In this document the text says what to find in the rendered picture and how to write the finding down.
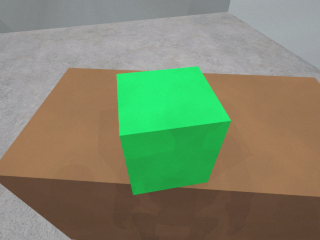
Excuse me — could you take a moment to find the carton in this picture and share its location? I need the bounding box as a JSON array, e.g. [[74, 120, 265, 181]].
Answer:
[[116, 66, 231, 195]]

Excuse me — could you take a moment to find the pedestal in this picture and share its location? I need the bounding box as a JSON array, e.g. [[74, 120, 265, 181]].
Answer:
[[0, 68, 320, 240]]

